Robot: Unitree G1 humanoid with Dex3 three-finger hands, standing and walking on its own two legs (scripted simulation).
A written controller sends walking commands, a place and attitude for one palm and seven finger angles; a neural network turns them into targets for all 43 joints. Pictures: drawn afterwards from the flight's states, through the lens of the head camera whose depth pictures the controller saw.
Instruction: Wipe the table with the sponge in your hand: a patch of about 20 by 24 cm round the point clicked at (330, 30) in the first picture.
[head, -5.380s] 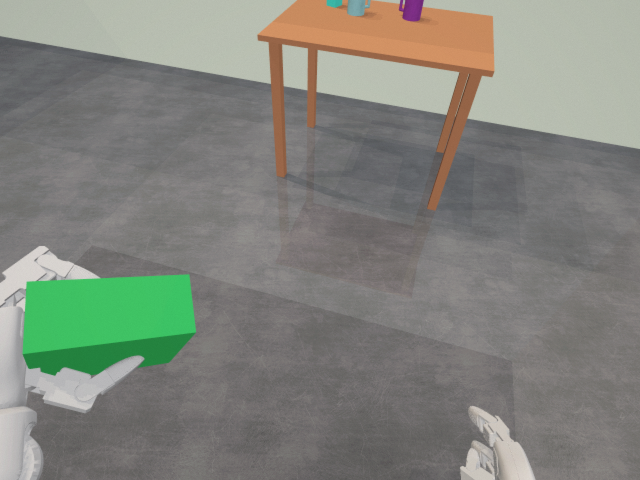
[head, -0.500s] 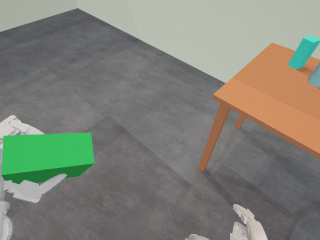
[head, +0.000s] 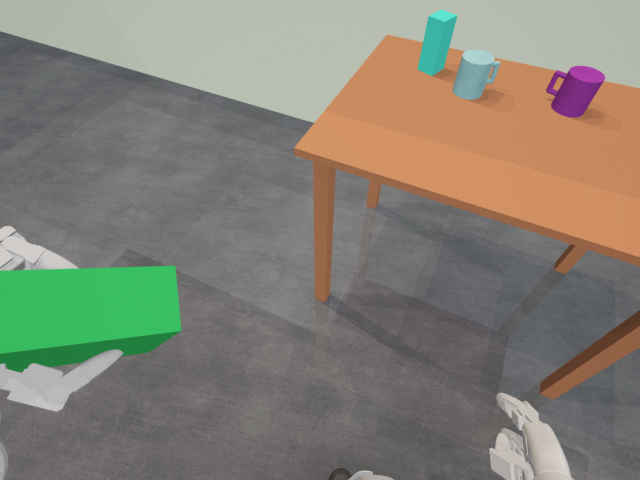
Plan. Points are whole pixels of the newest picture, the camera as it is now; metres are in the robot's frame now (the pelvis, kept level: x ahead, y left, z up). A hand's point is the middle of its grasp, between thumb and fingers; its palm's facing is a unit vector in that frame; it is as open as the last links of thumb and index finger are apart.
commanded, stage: turn to face it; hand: left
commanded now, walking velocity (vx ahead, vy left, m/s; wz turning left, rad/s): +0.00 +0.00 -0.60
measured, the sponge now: (112, 318) +0.23 +0.20 +0.16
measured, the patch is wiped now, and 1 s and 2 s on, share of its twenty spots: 0.00 0.00 0.00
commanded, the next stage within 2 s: take the last steps up to it in 1.24 s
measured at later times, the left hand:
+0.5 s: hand (257, 339) +0.21 +0.07 +0.18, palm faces +0.05 -0.82 -0.57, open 9.9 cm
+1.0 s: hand (355, 410) +0.16 -0.01 +0.16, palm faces -0.07 -0.85 -0.52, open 9.9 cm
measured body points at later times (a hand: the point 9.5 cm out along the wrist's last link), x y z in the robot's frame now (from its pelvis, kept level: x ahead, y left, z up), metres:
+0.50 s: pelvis -0.08 -0.07 +0.00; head -0.02 -0.13 +0.45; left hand +0.20 +0.11 +0.21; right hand +0.01 -0.35 -0.12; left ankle -0.05 +0.09 -0.66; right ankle -0.03 -0.14 -0.73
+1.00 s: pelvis -0.15 -0.10 -0.02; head -0.13 -0.14 +0.43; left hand +0.16 +0.04 +0.19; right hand -0.11 -0.36 -0.12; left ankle -0.08 +0.09 -0.73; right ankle -0.17 -0.19 -0.73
